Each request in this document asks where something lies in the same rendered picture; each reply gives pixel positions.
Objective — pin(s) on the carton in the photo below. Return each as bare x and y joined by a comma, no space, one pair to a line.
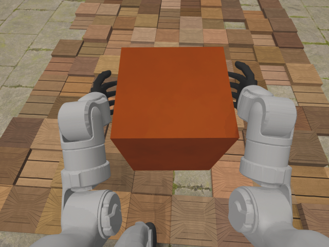
173,108

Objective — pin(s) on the left robot shin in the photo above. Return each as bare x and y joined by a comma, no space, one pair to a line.
140,223

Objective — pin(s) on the robot left foot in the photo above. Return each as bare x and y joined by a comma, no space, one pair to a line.
153,228

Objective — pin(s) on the robot right forearm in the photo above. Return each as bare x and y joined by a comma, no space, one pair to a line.
271,122

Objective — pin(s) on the robot left hand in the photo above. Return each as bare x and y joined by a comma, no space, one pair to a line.
101,88

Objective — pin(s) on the robot left forearm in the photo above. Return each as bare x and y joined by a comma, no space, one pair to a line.
82,140

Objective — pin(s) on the right robot upper arm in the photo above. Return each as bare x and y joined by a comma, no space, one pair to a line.
263,215

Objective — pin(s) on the left robot upper arm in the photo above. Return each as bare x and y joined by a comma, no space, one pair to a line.
89,219

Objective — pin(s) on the robot right hand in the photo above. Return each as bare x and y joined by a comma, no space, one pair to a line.
246,80

